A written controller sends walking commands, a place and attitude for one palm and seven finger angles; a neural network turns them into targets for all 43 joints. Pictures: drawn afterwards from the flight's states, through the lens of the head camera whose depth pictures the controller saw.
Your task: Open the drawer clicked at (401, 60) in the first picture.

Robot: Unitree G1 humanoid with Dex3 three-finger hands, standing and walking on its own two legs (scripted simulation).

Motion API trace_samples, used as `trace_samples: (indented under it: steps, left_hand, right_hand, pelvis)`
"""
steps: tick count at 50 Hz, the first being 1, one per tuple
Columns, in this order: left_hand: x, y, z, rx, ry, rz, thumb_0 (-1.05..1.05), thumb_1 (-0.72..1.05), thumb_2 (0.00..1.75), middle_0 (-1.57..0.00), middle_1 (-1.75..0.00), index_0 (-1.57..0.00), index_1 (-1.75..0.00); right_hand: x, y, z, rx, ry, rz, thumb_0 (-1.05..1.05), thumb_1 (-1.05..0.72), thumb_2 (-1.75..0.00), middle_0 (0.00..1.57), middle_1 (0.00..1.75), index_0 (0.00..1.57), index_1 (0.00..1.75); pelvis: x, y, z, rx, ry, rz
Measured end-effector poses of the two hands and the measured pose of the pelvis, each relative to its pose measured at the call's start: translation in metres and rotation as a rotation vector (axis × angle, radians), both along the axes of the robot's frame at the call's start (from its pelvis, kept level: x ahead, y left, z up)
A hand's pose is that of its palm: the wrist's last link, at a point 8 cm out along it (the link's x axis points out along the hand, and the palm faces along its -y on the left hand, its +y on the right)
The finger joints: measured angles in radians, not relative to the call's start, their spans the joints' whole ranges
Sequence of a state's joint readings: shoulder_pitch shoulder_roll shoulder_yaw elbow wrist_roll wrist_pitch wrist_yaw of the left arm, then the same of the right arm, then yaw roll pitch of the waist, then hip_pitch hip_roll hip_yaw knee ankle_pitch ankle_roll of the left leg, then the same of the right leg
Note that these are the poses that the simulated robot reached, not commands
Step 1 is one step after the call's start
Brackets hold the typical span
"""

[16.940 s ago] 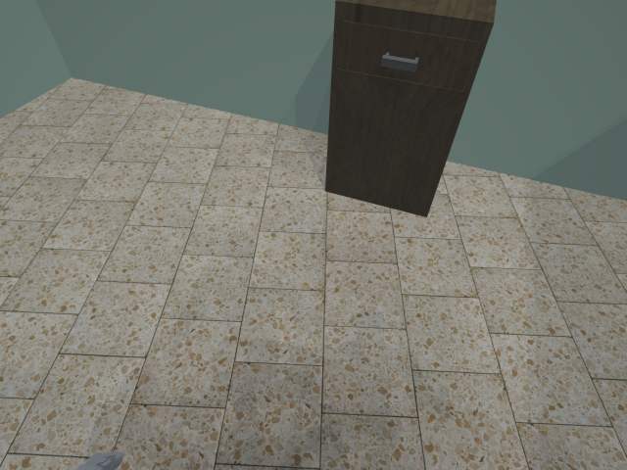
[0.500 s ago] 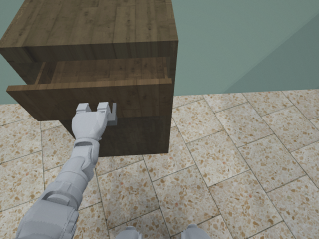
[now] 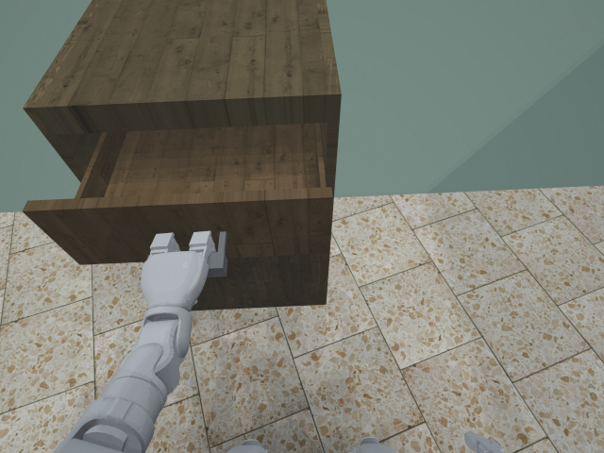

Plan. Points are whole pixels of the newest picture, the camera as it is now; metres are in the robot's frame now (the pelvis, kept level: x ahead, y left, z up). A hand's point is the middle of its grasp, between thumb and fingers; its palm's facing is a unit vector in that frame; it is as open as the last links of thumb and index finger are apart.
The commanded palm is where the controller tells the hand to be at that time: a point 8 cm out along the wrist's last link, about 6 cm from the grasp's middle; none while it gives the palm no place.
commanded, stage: pull the drawer open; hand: left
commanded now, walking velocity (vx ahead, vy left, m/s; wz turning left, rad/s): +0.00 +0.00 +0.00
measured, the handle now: (189, 252) +0.41 +0.19 -0.03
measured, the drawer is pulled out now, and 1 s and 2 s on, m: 0.16 0.28 0.30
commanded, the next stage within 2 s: open the thumb to release the handle in 1.46 s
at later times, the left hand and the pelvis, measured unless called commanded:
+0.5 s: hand (182, 334) +0.29 +0.18 -0.05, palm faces -0.01 -0.06 -1.00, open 6.1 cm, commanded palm +0.25 +0.19 +0.01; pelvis +0.00 +0.00 +0.00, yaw +0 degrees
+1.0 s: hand (177, 370) +0.24 +0.18 -0.04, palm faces -0.01 -0.07 -1.00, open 6.1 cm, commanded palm +0.20 +0.18 +0.01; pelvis -0.01 -0.01 +0.00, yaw +0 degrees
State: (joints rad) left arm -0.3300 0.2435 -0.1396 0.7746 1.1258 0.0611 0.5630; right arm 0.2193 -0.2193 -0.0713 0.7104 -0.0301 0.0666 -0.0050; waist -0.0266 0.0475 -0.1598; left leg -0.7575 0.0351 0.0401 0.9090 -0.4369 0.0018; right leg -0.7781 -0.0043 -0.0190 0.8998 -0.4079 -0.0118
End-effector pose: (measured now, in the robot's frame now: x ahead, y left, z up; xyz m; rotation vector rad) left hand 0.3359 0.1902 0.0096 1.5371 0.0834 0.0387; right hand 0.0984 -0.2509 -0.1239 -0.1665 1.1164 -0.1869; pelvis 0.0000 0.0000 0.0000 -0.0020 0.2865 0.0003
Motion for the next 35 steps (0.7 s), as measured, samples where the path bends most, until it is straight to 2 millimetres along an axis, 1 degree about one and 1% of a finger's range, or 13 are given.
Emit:
trace_samples:
  steps: [20,27,35]
  left_hand:
    - [-0.057,-0.003,-0.001,-0.024,-0.017,0.010,0.02,0.62,0.80,-0.28,-1.35,-0.38,-1.35]
    - [-0.074,-0.004,0.000,-0.028,-0.016,0.014,0.03,0.62,0.79,-0.28,-1.35,-0.39,-1.35]
    - [-0.092,-0.006,0.000,-0.029,-0.017,0.023,0.03,0.62,0.79,-0.28,-1.35,-0.40,-1.35]
  right_hand:
    - [0.043,0.006,0.014,0.006,-0.133,0.065,0.01,-0.91,-0.89,0.20,0.30,0.20,0.30]
    - [0.053,0.009,0.017,0.014,-0.171,0.084,0.01,-0.91,-0.89,0.20,0.30,0.20,0.30]
    - [0.059,0.010,0.018,0.020,-0.197,0.106,0.01,-0.91,-0.89,0.20,0.30,0.20,0.30]
  pelvis:
    - [0.001,-0.002,0.002,0.004,-0.045,0.000]
    - [-0.001,-0.004,0.001,0.007,-0.057,-0.001]
    - [-0.004,-0.007,-0.001,0.010,-0.067,0.000]
